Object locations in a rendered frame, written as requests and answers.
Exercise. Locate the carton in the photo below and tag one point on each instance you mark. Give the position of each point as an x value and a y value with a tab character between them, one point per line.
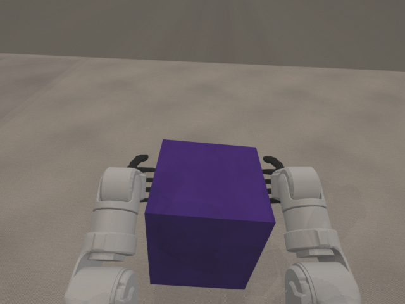
208	215

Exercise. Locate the left robot hand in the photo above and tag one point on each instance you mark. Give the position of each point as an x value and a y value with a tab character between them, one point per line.
134	163

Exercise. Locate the robot left forearm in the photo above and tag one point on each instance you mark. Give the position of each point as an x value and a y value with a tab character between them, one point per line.
111	235

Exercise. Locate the robot right forearm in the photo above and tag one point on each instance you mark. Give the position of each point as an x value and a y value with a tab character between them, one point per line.
309	232

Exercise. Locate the right robot hand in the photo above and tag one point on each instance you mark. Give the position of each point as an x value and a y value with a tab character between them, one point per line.
278	165

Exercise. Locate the robot right upper arm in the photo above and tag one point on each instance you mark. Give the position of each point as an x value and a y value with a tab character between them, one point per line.
320	283

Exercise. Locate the robot left upper arm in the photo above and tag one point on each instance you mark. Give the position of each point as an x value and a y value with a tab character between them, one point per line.
103	285

